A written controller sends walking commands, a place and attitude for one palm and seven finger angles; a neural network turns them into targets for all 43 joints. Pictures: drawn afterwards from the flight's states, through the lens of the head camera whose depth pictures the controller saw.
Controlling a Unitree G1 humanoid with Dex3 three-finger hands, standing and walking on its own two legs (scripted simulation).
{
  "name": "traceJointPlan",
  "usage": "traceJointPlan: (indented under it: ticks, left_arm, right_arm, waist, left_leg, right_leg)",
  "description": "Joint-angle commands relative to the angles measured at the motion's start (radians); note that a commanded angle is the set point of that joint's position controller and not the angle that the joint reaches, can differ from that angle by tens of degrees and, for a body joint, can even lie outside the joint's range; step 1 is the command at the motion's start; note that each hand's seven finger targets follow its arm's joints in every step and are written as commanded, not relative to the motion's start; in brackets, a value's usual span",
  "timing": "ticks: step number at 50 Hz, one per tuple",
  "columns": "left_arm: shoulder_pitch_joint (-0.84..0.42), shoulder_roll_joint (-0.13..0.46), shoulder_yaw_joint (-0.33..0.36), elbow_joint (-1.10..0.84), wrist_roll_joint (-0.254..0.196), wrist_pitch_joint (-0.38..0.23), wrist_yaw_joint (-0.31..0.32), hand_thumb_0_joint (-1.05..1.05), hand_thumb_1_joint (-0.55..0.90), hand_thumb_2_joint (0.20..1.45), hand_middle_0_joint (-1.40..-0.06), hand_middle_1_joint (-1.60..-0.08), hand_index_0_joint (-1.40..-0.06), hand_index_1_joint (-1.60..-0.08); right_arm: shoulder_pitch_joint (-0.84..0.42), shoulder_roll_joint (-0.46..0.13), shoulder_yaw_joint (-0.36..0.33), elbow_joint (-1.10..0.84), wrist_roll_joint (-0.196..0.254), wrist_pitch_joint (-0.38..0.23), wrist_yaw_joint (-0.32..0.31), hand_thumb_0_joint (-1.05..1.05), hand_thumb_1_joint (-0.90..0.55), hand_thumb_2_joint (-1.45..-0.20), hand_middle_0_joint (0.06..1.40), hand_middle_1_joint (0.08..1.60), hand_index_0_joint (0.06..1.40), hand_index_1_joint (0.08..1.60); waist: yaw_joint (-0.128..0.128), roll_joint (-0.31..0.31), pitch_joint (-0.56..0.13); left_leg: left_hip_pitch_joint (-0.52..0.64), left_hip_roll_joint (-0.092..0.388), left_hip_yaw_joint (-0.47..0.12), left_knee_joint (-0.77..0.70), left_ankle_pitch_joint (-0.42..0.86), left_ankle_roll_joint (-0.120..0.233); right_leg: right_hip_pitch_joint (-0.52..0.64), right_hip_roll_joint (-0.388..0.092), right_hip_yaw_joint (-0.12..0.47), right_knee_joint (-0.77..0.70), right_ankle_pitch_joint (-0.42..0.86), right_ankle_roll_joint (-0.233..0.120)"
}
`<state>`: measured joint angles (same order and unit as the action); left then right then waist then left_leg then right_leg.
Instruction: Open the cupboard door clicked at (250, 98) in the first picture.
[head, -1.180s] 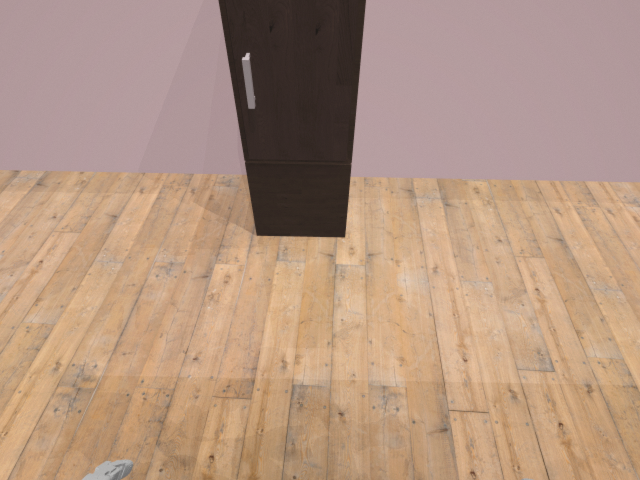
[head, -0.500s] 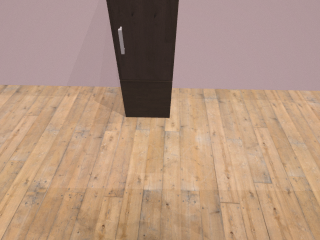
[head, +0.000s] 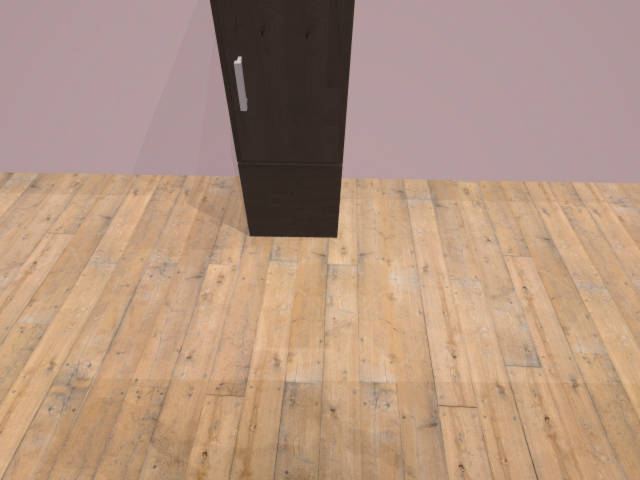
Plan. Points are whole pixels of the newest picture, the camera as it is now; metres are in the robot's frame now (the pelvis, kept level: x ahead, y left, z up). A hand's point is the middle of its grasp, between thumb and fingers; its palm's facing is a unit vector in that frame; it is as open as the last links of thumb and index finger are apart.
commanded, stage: look at it before walking up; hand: left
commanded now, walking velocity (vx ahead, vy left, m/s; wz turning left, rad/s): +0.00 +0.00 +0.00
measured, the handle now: (241, 84) +1.15 +0.30 -0.06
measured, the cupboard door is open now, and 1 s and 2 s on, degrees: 0 0 0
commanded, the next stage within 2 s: walk to a spot facing it in 0.26 s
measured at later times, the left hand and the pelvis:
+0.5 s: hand out of the picture +0.06 +0.24 -0.16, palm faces -0.01 -0.95 -0.30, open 7.4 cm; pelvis +0.01 +0.00 +0.00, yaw +1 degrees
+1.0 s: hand (153, 478) +0.16 +0.26 -0.18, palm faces +0.12 -0.98 -0.13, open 7.4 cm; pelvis +0.16 +0.08 +0.00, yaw +6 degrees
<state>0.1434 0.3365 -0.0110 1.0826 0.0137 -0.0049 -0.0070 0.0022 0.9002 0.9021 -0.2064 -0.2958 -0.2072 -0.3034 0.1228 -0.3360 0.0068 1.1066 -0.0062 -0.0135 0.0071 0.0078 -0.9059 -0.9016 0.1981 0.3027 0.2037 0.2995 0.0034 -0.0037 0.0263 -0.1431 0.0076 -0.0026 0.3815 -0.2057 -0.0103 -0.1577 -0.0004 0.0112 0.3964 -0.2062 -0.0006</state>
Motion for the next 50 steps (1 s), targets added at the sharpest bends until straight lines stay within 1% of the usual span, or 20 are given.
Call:
traceJointPlan:
  ticks: [1, 18, 20, 21, 23, 24, 25, 27, 28, 30, 32, 33, 34, 35, 36, 38, 40, 44, 47, 50]
  left_arm:
    - [-0.037, 0.207, 0.044, -0.064, -0.002, -0.023, 0.018, 0.000, 0.900, 0.900, -0.200, -0.300, -0.200, -0.300]
    - [-0.030, 0.208, 0.044, -0.057, -0.002, -0.023, 0.019, 0.000, 0.900, 0.900, -0.200, -0.300, -0.200, -0.300]
    - [0.046, 0.088, 0.018, -0.023, -0.002, -0.003, 0.023, 0.000, 0.900, 0.900, -0.200, -0.300, -0.200, -0.300]
    - [0.072, 0.089, 0.022, -0.022, 0.003, 0.004, 0.021, 0.000, 0.900, 0.900, -0.200, -0.300, -0.200, -0.300]
    - [0.106, 0.120, 0.037, -0.026, 0.009, 0.011, 0.013, 0.000, 0.900, 0.900, -0.200, -0.300, -0.200, -0.300]
    - [0.139, 0.140, 0.049, -0.030, 0.010, 0.012, 0.012, 0.000, 0.900, 0.900, -0.200, -0.300, -0.200, -0.300]
    - [0.166, 0.154, 0.059, -0.034, 0.011, 0.009, 0.014, 0.000, 0.900, 0.900, -0.200, -0.300, -0.200, -0.300]
    - [0.192, 0.153, 0.071, -0.046, 0.012, -0.007, 0.018, 0.000, 0.900, 0.900, -0.200, -0.300, -0.200, -0.300]
    - [0.192, 0.142, 0.075, -0.050, 0.013, -0.018, 0.018, 0.000, 0.900, 0.900, -0.200, -0.300, -0.200, -0.300]
    - [0.177, 0.127, 0.075, -0.058, 0.016, -0.029, 0.017, 0.000, 0.900, 0.900, -0.200, -0.300, -0.200, -0.300]
    - [0.139, 0.104, 0.076, -0.064, 0.012, -0.028, 0.015, 0.000, 0.900, 0.900, -0.200, -0.300, -0.200, -0.300]
    - [0.136, 0.074, 0.072, -0.065, 0.008, -0.023, 0.013, 0.000, 0.900, 0.900, -0.200, -0.300, -0.200, -0.300]
    - [0.143, 0.010, 0.060, -0.076, 0.001, -0.018, 0.008, 0.000, 0.900, 0.900, -0.200, -0.300, -0.200, -0.300]
    - [0.120, -0.052, 0.046, -0.114, 0.000, -0.018, 0.003, 0.000, 0.900, 0.900, -0.200, -0.300, -0.200, -0.300]
    - [0.083, -0.028, 0.050, -0.141, 0.012, -0.025, 0.007, 0.000, 0.900, 0.900, -0.200, -0.300, -0.200, -0.300]
    - [0.067, -0.038, 0.061, -0.107, 0.017, -0.033, 0.002, 0.000, 0.900, 0.900, -0.200, -0.300, -0.200, -0.300]
    - [0.106, -0.073, 0.059, -0.073, 0.019, -0.034, -0.009, 0.000, 0.900, 0.900, -0.200, -0.300, -0.200, -0.300]
    - [0.159, -0.109, 0.059, -0.048, 0.017, -0.020, -0.006, 0.000, 0.900, 0.900, -0.200, -0.300, -0.200, -0.300]
    - [0.102, -0.125, 0.065, -0.066, 0.015, -0.012, -0.007, 0.000, 0.900, 0.900, -0.200, -0.300, -0.200, -0.300]
    - [0.015, -0.144, 0.061, -0.095, 0.008, -0.012, -0.011, 0.000, 0.900, 0.900, -0.200, -0.300, -0.200, -0.300]
  right_arm:
    - [-0.044, -0.205, -0.044, -0.060, -0.002, -0.019, -0.018, 0.000, -0.900, -0.900, 0.200, 0.300, 0.200, 0.300]
    - [-0.049, -0.205, -0.042, -0.055, -0.001, -0.020, -0.019, 0.000, -0.900, -0.900, 0.200, 0.300, 0.200, 0.300]
    - [0.013, -0.077, -0.012, -0.028, -0.009, 0.001, -0.012, 0.000, -0.900, -0.900, 0.200, 0.300, 0.200, 0.300]
    - [0.036, -0.070, -0.013, -0.028, -0.012, 0.008, -0.009, 0.000, -0.900, -0.900, 0.200, 0.300, 0.200, 0.300]
    - [0.047, -0.059, -0.017, -0.039, -0.019, 0.017, -0.005, 0.000, -0.900, -0.900, 0.200, 0.300, 0.200, 0.300]
    - [0.046, -0.049, -0.018, -0.051, -0.020, 0.020, -0.004, 0.000, -0.900, -0.900, 0.200, 0.300, 0.200, 0.300]
    - [0.040, -0.043, -0.024, -0.066, -0.019, 0.019, -0.004, 0.000, -0.900, -0.900, 0.200, 0.300, 0.200, 0.300]
    - [0.030, -0.042, -0.036, -0.098, -0.017, 0.010, 0.002, 0.000, -0.900, -0.900, 0.200, 0.300, 0.200, 0.300]
    - [0.037, -0.034, -0.039, -0.104, -0.014, 0.003, 0.006, 0.000, -0.900, -0.900, 0.200, 0.300, 0.200, 0.300]
    - [0.075, 0.001, -0.040, -0.104, -0.009, -0.007, 0.015, 0.000, -0.900, -0.900, 0.200, 0.300, 0.200, 0.300]
    - [0.188, 0.039, -0.039, -0.073, -0.008, -0.017, 0.015, 0.000, -0.900, -0.900, 0.200, 0.300, 0.200, 0.300]
    - [0.279, 0.029, -0.044, -0.043, -0.007, -0.022, 0.009, 0.000, -0.900, -0.900, 0.200, 0.300, 0.200, 0.300]
    - [0.388, -0.037, -0.065, -0.011, -0.013, -0.029, -0.002, 0.000, -0.900, -0.900, 0.200, 0.300, 0.200, 0.300]
    - [0.489, -0.115, -0.087, 0.009, -0.020, -0.036, -0.014, 0.000, -0.900, -0.900, 0.200, 0.300, 0.200, 0.300]
    - [0.490, -0.121, -0.085, 0.001, -0.013, -0.031, -0.018, 0.000, -0.900, -0.900, 0.200, 0.300, 0.200, 0.300]
    - [0.400, -0.016, -0.062, -0.017, -0.009, -0.040, -0.025, 0.000, -0.900, -0.900, 0.200, 0.300, 0.200, 0.300]
    - [0.371, 0.038, -0.049, -0.020, -0.007, -0.064, -0.029, 0.000, -0.900, -0.900, 0.200, 0.300, 0.200, 0.300]
    - [0.430, 0.082, -0.043, 0.022, 0.002, -0.085, -0.044, 0.000, -0.900, -0.900, 0.200, 0.300, 0.200, 0.300]
    - [0.478, 0.110, -0.038, 0.052, 0.003, -0.087, -0.052, 0.000, -0.900, -0.900, 0.200, 0.300, 0.200, 0.300]
    - [0.495, 0.133, -0.031, 0.069, -0.002, -0.086, -0.058, 0.000, -0.900, -0.900, 0.200, 0.300, 0.200, 0.300]
  waist:
    - [-0.004, -0.011, -0.062]
    - [-0.002, -0.005, -0.058]
    - [0.000, -0.012, -0.062]
    - [0.007, -0.032, -0.034]
    - [0.021, -0.096, 0.040]
    - [0.035, -0.159, 0.057]
    - [0.043, -0.202, 0.072]
    - [0.046, -0.188, 0.104]
    - [0.037, -0.155, 0.095]
    - [0.011, -0.110, 0.083]
    - [-0.040, -0.089, 0.064]
    - [-0.070, -0.017, 0.045]
    - [-0.106, 0.196, 0.042]
    - [-0.122, 0.385, 0.052]
    - [-0.108, 0.280, 0.076]
    - [-0.070, 0.109, 0.131]
    - [-0.038, 0.040, 0.133]
    - [-0.014, 0.085, 0.057]
    - [-0.021, 0.085, 0.096]
    - [-0.032, 0.102, 0.145]
  left_leg:
    - [0.011, 0.108, -0.093, -0.054, 0.115, 0.037]
    - [0.021, 0.114, -0.091, -0.066, 0.135, 0.037]
    - [0.000, 0.094, -0.068, -0.040, -0.010, 0.020]
    - [-0.046, 0.075, -0.068, -0.021, -0.135, 0.024]
    - [-0.184, 0.026, -0.041, 0.050, -0.293, 0.023]
    - [-0.249, 0.002, -0.004, 0.141, -0.298, 0.019]
    - [-0.294, 0.000, 0.026, 0.241, -0.276, 0.018]
    - [-0.376, 0.036, 0.013, 0.385, -0.278, 0.026]
    - [-0.385, 0.053, 0.013, 0.401, -0.263, 0.029]
    - [-0.313, 0.057, 0.045, 0.324, -0.233, 0.029]
    - [-0.099, 0.031, 0.100, 0.160, -0.130, 0.028]
    - [0.044, 0.017, 0.092, 0.090, -0.109, 0.027]
    - [0.136, 0.133, -0.144, -0.053, -0.292, 0.069]
    - [0.166, 0.348, -0.503, -0.242, -0.421, 0.149]
    - [0.151, 0.398, -0.574, -0.263, -0.447, 0.200]
    - [0.058, 0.340, -0.462, -0.257, -0.327, 0.202]
    - [0.038, 0.275, -0.294, -0.248, -0.086, 0.165]
    - [0.160, 0.218, -0.111, -0.193, 0.329, 0.129]
    - [0.190, 0.212, -0.062, -0.190, 0.464, 0.097]
    - [0.182, 0.200, -0.011, -0.198, 0.517, 0.099]
  right_leg:
    - [-0.003, -0.115, 0.108, -0.072, 0.105, -0.031]
    - [0.013, -0.117, 0.104, -0.078, 0.138, -0.028]
    - [0.011, -0.115, 0.096, -0.081, -0.065, -0.010]
    - [0.000, -0.113, 0.112, -0.094, -0.212, -0.013]
    - [-0.009, -0.150, 0.179, -0.150, -0.428, -0.042]
    - [0.004, -0.202, 0.239, -0.198, -0.511, -0.070]
    - [0.004, -0.264, 0.311, -0.246, -0.557, -0.106]
    - [0.029, -0.333, 0.347, -0.267, -0.496, -0.163]
    - [0.046, -0.340, 0.320, -0.252, -0.417, -0.176]
    - [0.026, -0.316, 0.203, -0.196, -0.272, -0.167]
    - [-0.103, -0.262, 0.075, -0.114, -0.280, -0.120]
    - [-0.188, -0.203, 0.004, -0.008, -0.289, -0.086]
    - [-0.321, -0.105, -0.087, 0.255, -0.277, -0.035]
    - [-0.504, -0.002, -0.152, 0.543, -0.388, 0.012]
    - [-0.563, -0.044, -0.049, 0.658, -0.367, -0.008]
    - [-0.577, -0.111, -0.007, 0.763, -0.194, -0.017]
    - [-0.517, -0.129, -0.019, 0.750, -0.076, 0.001]
    - [-0.532, -0.110, -0.059, 0.745, -0.004, 0.024]
    - [-0.598, -0.099, -0.082, 0.722, 0.032, 0.022]
    - [-0.594, -0.085, -0.121, 0.589, 0.071, 0.013]
